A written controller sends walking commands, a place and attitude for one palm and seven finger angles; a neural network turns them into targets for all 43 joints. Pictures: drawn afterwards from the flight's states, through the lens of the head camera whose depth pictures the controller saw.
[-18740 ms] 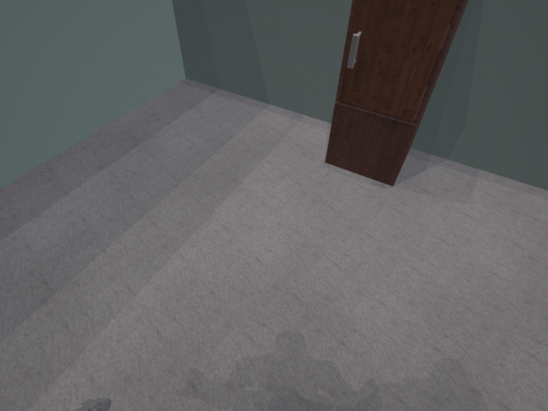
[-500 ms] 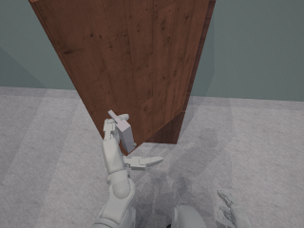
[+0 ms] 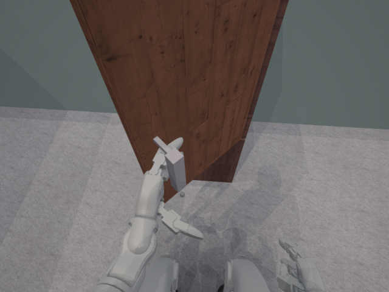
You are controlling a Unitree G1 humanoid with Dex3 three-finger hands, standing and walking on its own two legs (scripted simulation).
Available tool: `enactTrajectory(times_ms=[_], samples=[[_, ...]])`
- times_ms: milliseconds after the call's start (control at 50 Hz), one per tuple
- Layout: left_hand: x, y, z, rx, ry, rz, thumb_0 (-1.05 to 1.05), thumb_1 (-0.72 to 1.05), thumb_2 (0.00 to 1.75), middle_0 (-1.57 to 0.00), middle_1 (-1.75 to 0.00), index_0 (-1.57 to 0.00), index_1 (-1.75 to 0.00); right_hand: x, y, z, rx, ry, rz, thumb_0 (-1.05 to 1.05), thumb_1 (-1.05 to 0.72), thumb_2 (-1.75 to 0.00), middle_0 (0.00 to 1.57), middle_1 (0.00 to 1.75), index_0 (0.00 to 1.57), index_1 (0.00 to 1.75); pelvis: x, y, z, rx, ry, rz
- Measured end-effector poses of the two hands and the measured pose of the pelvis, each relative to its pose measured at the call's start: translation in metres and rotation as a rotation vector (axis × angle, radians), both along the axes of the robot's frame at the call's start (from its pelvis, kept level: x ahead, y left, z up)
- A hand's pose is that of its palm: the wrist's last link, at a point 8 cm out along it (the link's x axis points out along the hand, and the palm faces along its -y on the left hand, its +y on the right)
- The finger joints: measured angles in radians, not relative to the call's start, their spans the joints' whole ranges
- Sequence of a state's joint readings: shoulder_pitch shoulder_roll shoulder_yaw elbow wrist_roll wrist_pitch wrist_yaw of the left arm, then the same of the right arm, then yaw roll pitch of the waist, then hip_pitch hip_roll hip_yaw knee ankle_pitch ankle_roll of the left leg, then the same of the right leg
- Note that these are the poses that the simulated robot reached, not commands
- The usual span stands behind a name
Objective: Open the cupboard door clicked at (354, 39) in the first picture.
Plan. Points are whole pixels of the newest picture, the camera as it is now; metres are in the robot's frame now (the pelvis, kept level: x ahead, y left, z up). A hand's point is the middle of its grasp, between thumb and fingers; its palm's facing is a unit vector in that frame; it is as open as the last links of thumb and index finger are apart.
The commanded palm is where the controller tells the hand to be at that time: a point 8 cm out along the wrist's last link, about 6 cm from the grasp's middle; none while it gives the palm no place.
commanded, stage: slide the hand sideways off the handle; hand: left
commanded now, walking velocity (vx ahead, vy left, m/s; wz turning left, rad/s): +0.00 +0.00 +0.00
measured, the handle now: (169, 164) +0.36 +0.07 +0.03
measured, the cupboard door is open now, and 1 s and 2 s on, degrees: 47 47 47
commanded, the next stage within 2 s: draw the hand back to the body in 1.02 s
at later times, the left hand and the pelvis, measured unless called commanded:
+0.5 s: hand (164, 212) +0.26 +0.07 +0.03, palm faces -0.10 -1.00 +0.02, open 16.2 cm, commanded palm +0.24 +0.13 +0.03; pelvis +0.01 +0.01 +0.00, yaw -1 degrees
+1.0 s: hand (141, 231) +0.23 +0.11 +0.03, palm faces -0.05 -1.00 -0.01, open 16.3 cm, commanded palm +0.20 +0.17 +0.03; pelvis +0.02 +0.00 -0.01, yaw -1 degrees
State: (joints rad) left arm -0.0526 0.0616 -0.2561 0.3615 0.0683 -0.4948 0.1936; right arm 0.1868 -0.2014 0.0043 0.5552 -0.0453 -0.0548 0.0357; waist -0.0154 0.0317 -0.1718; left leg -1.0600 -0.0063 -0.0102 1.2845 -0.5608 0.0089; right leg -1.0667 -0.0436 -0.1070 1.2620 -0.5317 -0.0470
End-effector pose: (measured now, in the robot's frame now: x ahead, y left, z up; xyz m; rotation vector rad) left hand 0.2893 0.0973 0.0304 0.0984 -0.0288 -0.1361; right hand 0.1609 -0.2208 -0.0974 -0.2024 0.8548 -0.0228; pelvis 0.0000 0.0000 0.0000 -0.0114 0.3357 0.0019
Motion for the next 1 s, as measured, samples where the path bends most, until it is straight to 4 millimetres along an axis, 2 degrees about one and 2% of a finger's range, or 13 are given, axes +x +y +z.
enactTrajectory(times_ms=[60, 140, 260, 380, 580, 780, 1000], samples=[[-0.002, -0.001, 0.001, -0.078, 0.043, -0.054, -0.01, -0.5, 0.3, -0.21, -0.36, -0.16, -0.37, -0.004, -0.002, 0.002, -0.001, -0.002, -0.031, 0.01, -0.9, -0.9, 0.2, 0.3, 0.2, 0.3, -0.001, 0.005, 0.001, -0.004, -0.011, -0.006], [-0.006, -0.001, 0.002, -0.166, 0.083, 0.002, -0.01, -0.51, 0.3, -0.17, -0.32, -0.15, -0.34, -0.006, -0.002, 0.01, -0.007, -0.006, -0.045, 0.01, -0.9, -0.9, 0.2, 0.3, 0.2, 0.3, 0.002, 0.009, 0.005, 0.002, -0.009, -0.018], [-0.018, 0.002, 0.001, -0.134, 0.04, 0.02, -0.01, -0.5, 0.3, -0.15, -0.3, -0.16, -0.32, 0.0, 0.002, 0.014, -0.012, -0.02, -0.024, 0.01, -0.9, -0.9, 0.2, 0.3, 0.2, 0.3, 0.004, 0.011, 0.0, 0.005, 0.006, -0.025], [-0.028, 0.019, -0.006, -0.092, 0.054, 0.025, -0.01, -0.5, 0.3, -0.15, -0.3, -0.16, -0.31, 0.013, 0.009, 0.01, 0.0, -0.03, -0.01, 0.01, -0.9, -0.9, 0.2, 0.3, 0.2, 0.3, 0.006, 0.013, -0.004, -0.003, 0.009, -0.023], [-0.048, 0.035, 0.004, -0.128, 0.077, 0.062, -0.01, -0.5, 0.3, -0.16, -0.3, -0.17, -0.32, 0.032, 0.021, 0.016, 0.021, -0.071, 0.004, 0.01, -0.9, -0.9, 0.2, 0.3, 0.2, 0.3, 0.015, 0.013, -0.001, -0.006, 0.016, -0.019], [-0.059, 0.05, -0.003, -0.095, 0.096, 0.049, -0.01, -0.5, 0.3, -0.16, -0.3, -0.18, -0.32, 0.043, 0.012, 0.014, -0.009, -0.094, 0.002, 0.01, -0.9, -0.9, 0.2, 0.3, 0.2, 0.3, 0.019, 0.009, -0.009, -0.012, 0.03, -0.015], [-0.077, 0.068, 0.001, -0.081, 0.122, 0.09, -0.01, -0.5, 0.3, -0.15, -0.3, -0.16, -0.31, 0.042, 0.003, 0.014, -0.021, -0.104, -0.024, 0.01, -0.9, -0.9, 0.2, 0.3, 0.2, 0.3, 0.021, 0.004, -0.01, -0.011, 0.036, -0.015]])
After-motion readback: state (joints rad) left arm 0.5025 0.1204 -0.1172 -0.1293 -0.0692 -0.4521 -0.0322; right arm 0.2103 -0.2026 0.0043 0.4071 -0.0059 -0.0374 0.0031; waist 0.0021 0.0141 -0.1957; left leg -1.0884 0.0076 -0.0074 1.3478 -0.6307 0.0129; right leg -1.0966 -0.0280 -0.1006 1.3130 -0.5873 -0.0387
